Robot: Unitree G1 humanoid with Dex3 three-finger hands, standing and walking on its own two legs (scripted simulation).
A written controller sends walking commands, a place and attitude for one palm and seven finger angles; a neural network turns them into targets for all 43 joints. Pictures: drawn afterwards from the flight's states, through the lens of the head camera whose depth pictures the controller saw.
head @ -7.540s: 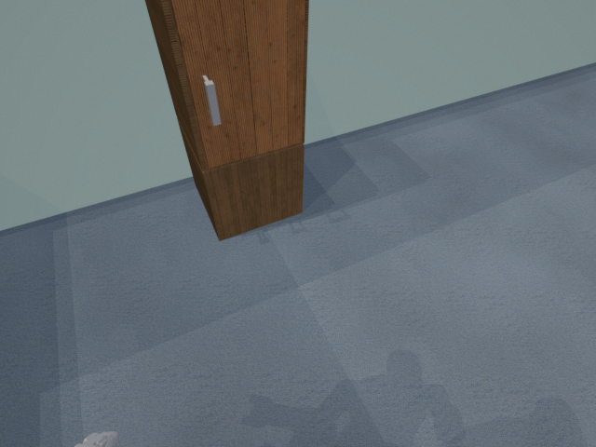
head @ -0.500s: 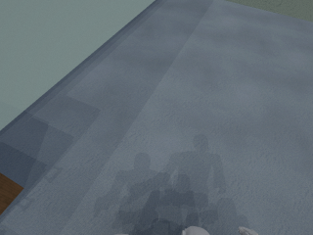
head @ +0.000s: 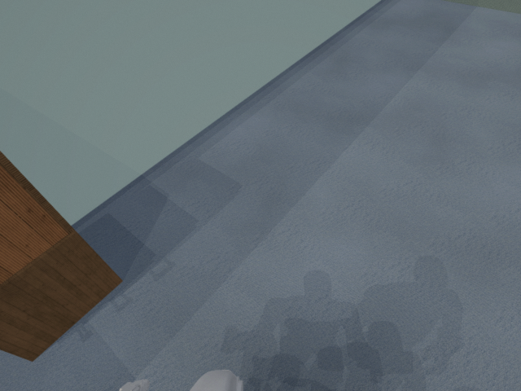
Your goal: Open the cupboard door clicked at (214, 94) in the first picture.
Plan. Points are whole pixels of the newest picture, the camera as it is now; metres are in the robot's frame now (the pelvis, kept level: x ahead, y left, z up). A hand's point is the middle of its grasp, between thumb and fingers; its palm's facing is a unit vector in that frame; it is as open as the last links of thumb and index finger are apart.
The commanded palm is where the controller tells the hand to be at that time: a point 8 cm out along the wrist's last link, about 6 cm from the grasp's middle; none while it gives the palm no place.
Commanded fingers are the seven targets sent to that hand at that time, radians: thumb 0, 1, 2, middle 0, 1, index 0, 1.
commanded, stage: turn to face it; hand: left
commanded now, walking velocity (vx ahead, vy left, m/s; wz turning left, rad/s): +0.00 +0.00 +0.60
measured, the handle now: out of the picture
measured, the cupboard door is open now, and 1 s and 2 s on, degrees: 0 0 0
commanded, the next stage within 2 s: take the last steps up to it in 1.42 s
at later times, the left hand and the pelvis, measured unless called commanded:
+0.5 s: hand out of the picture -0.01 +0.29 -0.17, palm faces +0.33 -0.91 -0.26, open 7.4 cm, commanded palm none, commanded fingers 0.00 0.90 0.90 -0.20 -0.30 -0.20 -0.30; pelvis -0.01 +0.05 +0.00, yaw +18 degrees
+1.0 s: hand out of the picture -0.05 +0.21 -0.15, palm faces +0.57 -0.77 -0.28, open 7.4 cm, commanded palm none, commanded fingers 0.00 0.90 0.90 -0.20 -0.30 -0.20 -0.30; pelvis -0.01 +0.00 +0.00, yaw +37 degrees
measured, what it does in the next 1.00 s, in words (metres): steps on the spot, turning left: left foot, then right foot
